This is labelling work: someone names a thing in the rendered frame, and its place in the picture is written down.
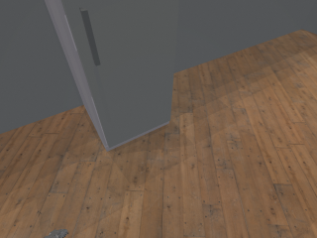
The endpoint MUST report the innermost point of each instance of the handle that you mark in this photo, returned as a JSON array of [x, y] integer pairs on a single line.
[[89, 34]]

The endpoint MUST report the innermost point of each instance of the fridge door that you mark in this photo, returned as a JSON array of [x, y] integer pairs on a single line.
[[136, 42]]

